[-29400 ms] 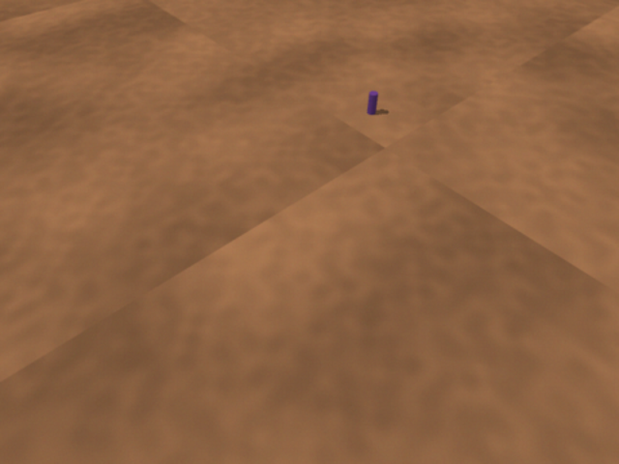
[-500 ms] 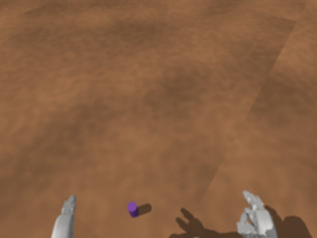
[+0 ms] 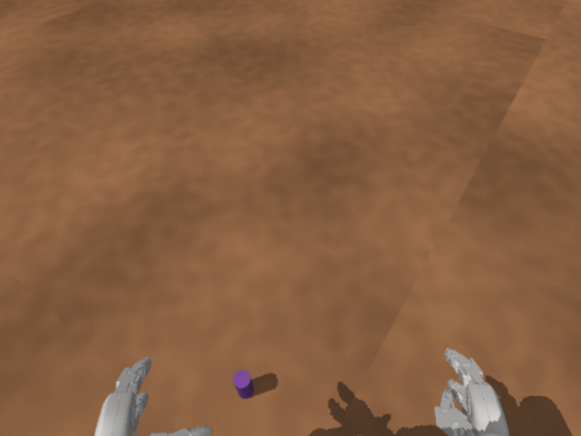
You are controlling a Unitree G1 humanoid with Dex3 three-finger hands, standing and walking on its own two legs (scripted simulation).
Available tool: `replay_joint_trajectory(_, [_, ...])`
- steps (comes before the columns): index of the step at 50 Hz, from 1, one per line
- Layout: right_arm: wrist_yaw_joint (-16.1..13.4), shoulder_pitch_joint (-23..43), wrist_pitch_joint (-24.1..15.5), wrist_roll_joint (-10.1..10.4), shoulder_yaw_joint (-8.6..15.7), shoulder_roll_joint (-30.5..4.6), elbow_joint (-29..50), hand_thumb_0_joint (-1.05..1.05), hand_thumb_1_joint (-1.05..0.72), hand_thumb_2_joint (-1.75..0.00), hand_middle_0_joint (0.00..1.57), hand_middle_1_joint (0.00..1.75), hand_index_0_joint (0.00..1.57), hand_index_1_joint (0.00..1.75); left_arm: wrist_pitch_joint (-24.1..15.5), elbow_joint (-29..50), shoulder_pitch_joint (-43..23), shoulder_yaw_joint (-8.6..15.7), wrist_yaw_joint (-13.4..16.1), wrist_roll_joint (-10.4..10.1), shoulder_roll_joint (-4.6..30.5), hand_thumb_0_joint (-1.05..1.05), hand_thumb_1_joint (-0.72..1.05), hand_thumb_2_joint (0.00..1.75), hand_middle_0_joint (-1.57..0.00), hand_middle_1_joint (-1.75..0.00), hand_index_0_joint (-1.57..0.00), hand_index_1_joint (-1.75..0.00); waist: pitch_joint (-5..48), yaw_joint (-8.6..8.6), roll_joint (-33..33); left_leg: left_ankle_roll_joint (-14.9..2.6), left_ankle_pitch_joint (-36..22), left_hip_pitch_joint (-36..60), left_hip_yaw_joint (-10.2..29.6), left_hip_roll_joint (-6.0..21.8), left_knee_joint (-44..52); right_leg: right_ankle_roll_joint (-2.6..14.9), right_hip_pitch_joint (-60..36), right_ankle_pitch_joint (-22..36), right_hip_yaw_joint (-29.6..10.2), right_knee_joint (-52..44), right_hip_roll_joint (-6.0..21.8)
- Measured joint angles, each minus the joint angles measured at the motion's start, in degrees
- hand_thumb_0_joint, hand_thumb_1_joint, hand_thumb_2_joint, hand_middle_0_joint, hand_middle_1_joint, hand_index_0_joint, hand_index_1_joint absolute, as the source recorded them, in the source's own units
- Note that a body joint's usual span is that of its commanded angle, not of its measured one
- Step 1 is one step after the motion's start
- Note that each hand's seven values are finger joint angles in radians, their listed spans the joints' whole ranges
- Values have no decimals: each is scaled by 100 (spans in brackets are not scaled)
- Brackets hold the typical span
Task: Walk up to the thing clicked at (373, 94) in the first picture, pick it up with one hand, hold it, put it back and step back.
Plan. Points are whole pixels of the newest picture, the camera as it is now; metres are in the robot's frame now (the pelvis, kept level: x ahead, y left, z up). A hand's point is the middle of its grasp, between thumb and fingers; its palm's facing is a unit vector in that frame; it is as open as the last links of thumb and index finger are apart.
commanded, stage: stand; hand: left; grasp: from the side
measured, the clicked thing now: (244, 384) +0.37 +0.15 -0.67
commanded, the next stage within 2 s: none
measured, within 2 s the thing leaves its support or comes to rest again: neither
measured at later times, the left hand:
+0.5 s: hand out of the picture +0.07 +0.24 -0.11, palm faces +0.00 -0.94 -0.34, open 7.4 cm
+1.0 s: hand out of the picture +0.01 +0.25 -0.11, palm faces -0.01 -0.94 -0.34, open 7.4 cm
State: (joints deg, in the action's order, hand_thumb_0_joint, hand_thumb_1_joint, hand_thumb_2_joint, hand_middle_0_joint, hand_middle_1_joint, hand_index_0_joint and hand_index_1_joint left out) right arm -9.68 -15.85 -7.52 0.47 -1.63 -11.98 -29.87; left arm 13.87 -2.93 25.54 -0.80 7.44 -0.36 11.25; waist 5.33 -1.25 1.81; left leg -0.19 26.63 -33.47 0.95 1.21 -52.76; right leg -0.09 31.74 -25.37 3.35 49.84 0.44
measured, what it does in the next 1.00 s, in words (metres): rises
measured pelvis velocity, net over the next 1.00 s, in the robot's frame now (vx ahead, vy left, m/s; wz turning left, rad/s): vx -0.03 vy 0.00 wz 0.01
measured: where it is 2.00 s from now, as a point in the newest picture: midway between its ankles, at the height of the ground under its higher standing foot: outside the picture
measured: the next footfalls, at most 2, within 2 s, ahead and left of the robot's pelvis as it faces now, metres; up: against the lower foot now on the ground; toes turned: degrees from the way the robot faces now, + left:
none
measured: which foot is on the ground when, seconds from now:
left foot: down 0.00-1.00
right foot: down 0.00-1.00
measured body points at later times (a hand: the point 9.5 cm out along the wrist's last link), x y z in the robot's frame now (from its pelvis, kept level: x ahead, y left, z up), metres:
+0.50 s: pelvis -0.01 +0.01 +0.04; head -0.02 +0.01 +0.49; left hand +0.06 +0.29 -0.09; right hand +0.07 -0.28 -0.09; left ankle +0.00 +0.11 -0.69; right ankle +0.00 -0.12 -0.69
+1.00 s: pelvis -0.03 +0.00 +0.05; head -0.04 +0.00 +0.50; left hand +0.01 +0.30 -0.08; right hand +0.03 -0.28 -0.09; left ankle +0.00 +0.11 -0.69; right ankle +0.00 -0.12 -0.69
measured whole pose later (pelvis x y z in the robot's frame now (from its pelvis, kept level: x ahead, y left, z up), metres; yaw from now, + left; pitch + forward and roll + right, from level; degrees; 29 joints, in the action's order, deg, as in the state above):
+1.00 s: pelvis -0.03 +0.00 +0.05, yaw +1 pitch -4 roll +0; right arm 0.1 -8.8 -0.1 -1.6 1.1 -18.2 -65.1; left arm -0.5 -64.8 10.5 -0.2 0.6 1.6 18.1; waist -2.6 0.5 0.6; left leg -0.8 8.8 -8.3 0.1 -1.2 -20.8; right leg -0.9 8.3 -9.6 2.8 21.7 2.3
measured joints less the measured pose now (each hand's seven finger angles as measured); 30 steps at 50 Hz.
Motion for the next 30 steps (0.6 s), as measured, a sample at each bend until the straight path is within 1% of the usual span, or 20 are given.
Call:
replay_joint_trajectory(3, [-7,-5,2,1,1,0,-6,2,-91,-90,21,30,21,30,-6,-13,4,2,4,1,4,0,13,64,-18,-26,-19,-27,6,-6,5,5,-3,1,1,1,2,5,3,-3,0,8,-1])
replay_joint_trajectory(4, [49,56,8,-148,30,-10,-120,2,-91,-90,21,30,21,30,-201,-259,-120,-11,-59,117,34,0,20,68,-19,-27,-19,-27,-94,15,-11,1,-20,97,-7,-11,37,13,-82,0,-6,-5,10])
replay_joint_trajectory(5, [165,165,81,-304,45,-50,-336,2,-91,-90,21,30,21,30,-438,-683,-340,-29,-163,248,101,0,27,72,-19,-27,-19,-28,-212,57,-51,-8,-59,232,-25,-37,112,23,-196,13,-22,-33,35])
replay_joint_trajectory(6, [293,281,196,-413,37,-103,-585,1,-91,-90,21,30,21,30,-626,-1134,-565,-35,-267,339,178,0,35,75,-19,-28,-20,-28,-295,100,-103,-18,-107,356,-48,-66,203,33,-291,31,-43,-67,63])
replay_joint_trajectory(7, [413,384,318,-479,29,-156,-815,1,-91,-90,21,30,21,30,-766,-1546,-757,-27,-360,388,252,0,42,77,-19,-28,-20,-29,-353,131,-149,-25,-157,458,-65,-90,293,39,-371,54,-57,-110,87])
replay_joint_trajectory(8, [520,463,420,-503,39,-200,-1008,1,-91,-90,21,30,21,30,-879,-1904,-906,-8,-436,405,319,0,49,80,-19,-28,-20,-29,-405,152,-188,-30,-205,553,-75,-109,385,39,-450,82,-66,-164,105])
replay_joint_trajectory(10, [687,532,533,-476,102,-272,-1274,1,-91,-90,21,30,21,30,-1052,-2476,-1085,44,-545,385,436,1,60,83,-20,-29,-20,-29,-495,177,-253,-34,-302,742,-96,-141,579,32,-608,146,-86,-294,134])
replay_joint_trajectory(13, [823,516,570,-412,219,-386,-1545,2,-91,-90,21,30,21,30,-1214,-3131,-1166,125,-614,327,557,1,73,86,-20,-29,-20,-30,-570,176,-280,-37,-430,996,-111,-162,847,14,-844,260,-98,-527,151])
replay_joint_trajectory(16, [872,485,612,-387,316,-489,-1809,1,-91,-90,21,30,21,30,-1302,-3689,-1165,172,-627,305,634,1,81,88,-20,-29,-20,-30,-599,156,-269,-47,-552,1245,-117,-179,1105,-7,-1091,379,-101,-781,164])
replay_joint_trajectory(20, [896,447,660,-369,368,-573,-2142,1,-91,-90,21,30,21,30,-1349,-4283,-1174,197,-625,282,678,1,87,89,-20,-30,-20,-30,-629,151,-247,-69,-738,1561,-122,-203,1476,-38,-1413,570,-102,-1160,180])
replay_joint_trajectory(30, [934,533,706,-292,278,-529,-2879,1,-91,-90,21,30,21,30,-1384,-5303,-1319,131,-655,212,634,1,90,90,-20,-30,-20,-30,-746,184,-181,-104,-1322,2225,-135,-264,2499,-99,-2061,1141,-106,-2151,219])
